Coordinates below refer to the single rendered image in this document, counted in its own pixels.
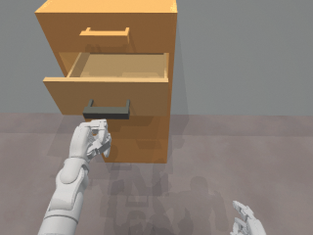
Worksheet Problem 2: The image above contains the cabinet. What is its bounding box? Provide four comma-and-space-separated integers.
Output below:
34, 0, 178, 164

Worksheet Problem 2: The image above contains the robot right hand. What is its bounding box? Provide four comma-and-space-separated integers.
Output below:
230, 201, 267, 235

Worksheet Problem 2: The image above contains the left robot forearm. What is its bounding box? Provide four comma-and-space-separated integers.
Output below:
37, 157, 90, 235

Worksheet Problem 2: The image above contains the robot left hand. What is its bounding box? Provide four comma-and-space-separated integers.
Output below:
68, 118, 112, 164

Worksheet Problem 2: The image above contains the drawer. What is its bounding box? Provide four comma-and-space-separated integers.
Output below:
43, 52, 168, 117

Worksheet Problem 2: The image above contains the handle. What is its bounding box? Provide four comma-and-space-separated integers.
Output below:
82, 99, 130, 119
79, 30, 129, 45

